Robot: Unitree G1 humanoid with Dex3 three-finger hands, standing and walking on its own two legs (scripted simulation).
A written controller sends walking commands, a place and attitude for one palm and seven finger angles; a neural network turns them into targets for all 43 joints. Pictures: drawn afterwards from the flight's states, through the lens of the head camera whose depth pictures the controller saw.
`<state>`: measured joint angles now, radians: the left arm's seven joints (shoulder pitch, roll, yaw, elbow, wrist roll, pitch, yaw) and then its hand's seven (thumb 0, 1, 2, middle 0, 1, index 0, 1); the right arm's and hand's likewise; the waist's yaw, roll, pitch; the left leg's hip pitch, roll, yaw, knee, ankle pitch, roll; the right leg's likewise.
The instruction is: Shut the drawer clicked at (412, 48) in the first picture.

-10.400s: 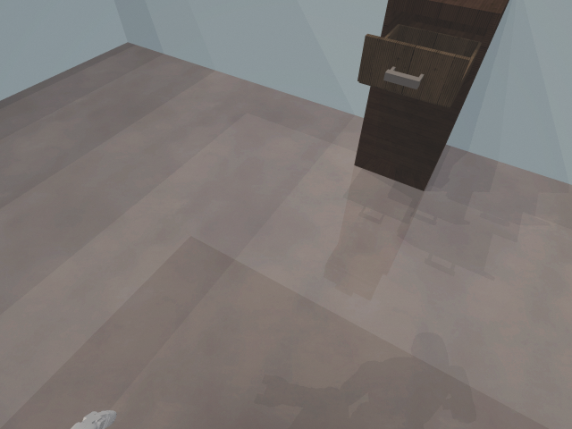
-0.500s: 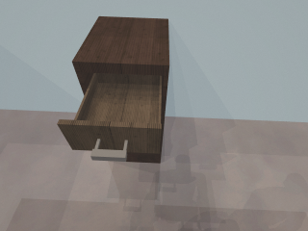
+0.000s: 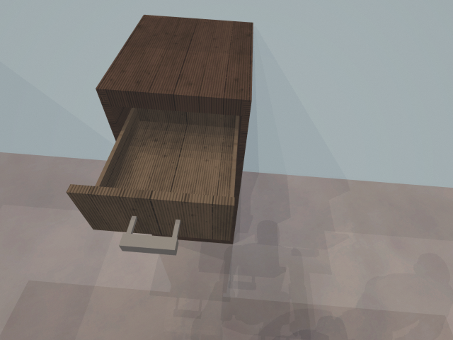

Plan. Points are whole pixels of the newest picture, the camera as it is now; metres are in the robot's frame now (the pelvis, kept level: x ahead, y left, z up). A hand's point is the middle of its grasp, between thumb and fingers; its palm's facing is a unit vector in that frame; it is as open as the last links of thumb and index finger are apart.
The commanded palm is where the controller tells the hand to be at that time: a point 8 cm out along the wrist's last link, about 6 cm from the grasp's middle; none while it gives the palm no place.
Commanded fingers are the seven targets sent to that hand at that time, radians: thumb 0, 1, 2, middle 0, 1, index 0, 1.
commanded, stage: come to a stop and stand still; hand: left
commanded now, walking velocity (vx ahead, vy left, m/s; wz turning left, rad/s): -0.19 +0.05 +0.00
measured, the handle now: (152, 233) +0.33 +0.18 -0.07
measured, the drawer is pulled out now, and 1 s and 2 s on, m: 0.27 0.27 0.27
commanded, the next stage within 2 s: look again from close up in 0.92 s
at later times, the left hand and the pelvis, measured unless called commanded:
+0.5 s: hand out of the picture +0.03 +0.20 -0.16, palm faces +0.01 -0.97 -0.25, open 7.4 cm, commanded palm none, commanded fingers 0.00 0.90 0.90 -0.20 -0.30 -0.20 -0.30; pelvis -0.04 +0.01 +0.00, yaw +0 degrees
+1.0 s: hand out of the picture -0.15 +0.19 -0.17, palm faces +0.05 -0.98 -0.19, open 7.4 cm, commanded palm none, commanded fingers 0.00 0.90 0.90 -0.20 -0.30 -0.20 -0.30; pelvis -0.09 +0.02 +0.01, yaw +2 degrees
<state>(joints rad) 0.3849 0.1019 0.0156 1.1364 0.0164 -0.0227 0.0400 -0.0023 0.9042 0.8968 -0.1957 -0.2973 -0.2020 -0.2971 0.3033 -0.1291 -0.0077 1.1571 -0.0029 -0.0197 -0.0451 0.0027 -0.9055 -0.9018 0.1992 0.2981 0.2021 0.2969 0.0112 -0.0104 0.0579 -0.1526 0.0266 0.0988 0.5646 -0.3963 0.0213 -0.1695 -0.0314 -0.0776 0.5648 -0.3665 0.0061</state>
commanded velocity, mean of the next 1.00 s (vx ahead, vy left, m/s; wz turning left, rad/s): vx -0.02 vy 0.00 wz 0.00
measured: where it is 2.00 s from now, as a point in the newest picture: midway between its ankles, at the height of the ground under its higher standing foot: outside the picture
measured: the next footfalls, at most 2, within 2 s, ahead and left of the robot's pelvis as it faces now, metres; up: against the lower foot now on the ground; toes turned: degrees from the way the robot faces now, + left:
none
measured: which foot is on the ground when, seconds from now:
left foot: down 0.00-1.00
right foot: down 0.00-1.00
